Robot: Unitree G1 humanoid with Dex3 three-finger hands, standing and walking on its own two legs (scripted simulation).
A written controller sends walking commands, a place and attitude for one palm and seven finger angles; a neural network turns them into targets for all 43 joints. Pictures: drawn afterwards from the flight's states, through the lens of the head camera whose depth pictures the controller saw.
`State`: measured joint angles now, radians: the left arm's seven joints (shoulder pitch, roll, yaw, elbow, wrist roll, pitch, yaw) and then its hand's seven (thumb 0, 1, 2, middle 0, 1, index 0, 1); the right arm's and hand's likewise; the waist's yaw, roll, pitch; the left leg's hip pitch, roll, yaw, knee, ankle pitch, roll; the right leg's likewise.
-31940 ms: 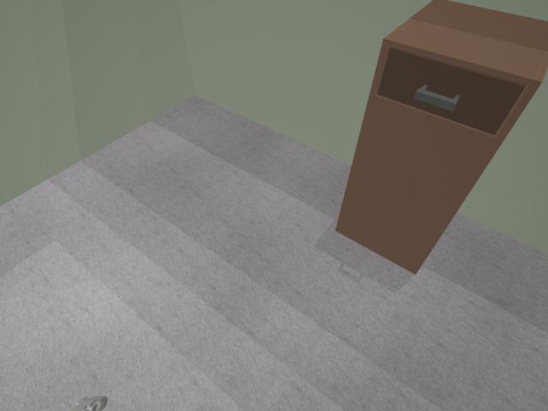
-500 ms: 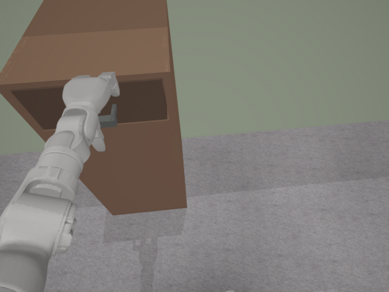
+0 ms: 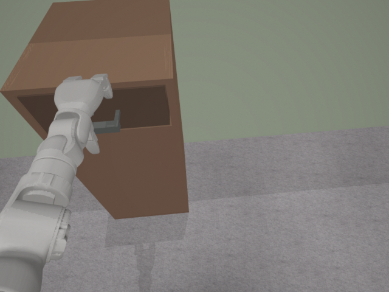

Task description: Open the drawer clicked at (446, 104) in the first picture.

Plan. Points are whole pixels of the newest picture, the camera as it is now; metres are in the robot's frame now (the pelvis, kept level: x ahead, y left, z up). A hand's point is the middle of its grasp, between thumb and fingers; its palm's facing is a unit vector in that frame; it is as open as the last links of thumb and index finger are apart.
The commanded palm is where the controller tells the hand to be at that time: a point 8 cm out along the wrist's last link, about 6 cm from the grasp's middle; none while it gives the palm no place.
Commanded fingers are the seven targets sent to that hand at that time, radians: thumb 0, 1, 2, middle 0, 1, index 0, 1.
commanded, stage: re-aim the fingers above the handle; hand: left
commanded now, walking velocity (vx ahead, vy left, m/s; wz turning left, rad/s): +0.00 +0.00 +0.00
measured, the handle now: (99, 121) +0.52 +0.22 +0.03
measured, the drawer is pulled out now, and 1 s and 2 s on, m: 0.00 0.00 0.00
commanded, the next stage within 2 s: lower the fingers behind the handle in 0.28 s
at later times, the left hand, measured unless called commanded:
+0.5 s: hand (86, 114) +0.48 +0.22 +0.10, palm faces +0.00 -0.02 -1.00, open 13.4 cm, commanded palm +0.47 +0.24 +0.14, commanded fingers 0.00 -0.50 0.30 -0.30 -1.20 -0.30 -1.20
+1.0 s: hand (87, 114) +0.48 +0.21 +0.09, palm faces +0.02 +0.01 -1.00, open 13.4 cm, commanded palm +0.48 +0.24 +0.10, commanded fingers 0.00 -0.50 0.30 -0.30 -1.20 -0.30 -1.20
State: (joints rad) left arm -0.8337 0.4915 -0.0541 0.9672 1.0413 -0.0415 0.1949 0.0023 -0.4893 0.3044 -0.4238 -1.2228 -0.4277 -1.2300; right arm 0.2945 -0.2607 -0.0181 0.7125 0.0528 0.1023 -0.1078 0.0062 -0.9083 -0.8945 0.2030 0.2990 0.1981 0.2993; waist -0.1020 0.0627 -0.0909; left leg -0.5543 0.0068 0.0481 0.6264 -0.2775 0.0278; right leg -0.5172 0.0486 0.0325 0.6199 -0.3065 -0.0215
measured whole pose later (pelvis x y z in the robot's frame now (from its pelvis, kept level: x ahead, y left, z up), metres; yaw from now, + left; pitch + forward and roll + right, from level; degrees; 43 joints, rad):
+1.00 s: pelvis -0.02 -0.01 -0.02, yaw +2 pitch +15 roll -1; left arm -1.01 0.52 -0.11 1.13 1.06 -0.02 0.21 0.00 -0.49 0.30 -0.36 -1.22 -0.35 -1.32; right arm 0.36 -0.28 -0.01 0.69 0.04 0.11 -0.07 0.00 -0.91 -0.89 0.20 0.30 0.20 0.30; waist -0.12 0.05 -0.12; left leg -0.73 0.01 0.00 0.75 -0.29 0.02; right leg -0.67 0.05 -0.02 0.73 -0.33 -0.03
